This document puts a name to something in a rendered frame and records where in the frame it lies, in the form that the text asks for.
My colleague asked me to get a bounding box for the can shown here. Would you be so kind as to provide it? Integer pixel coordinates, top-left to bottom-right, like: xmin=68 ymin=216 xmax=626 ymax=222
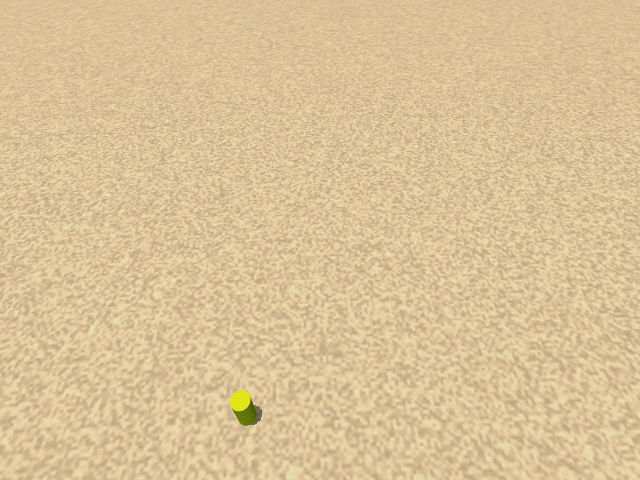
xmin=230 ymin=390 xmax=257 ymax=426

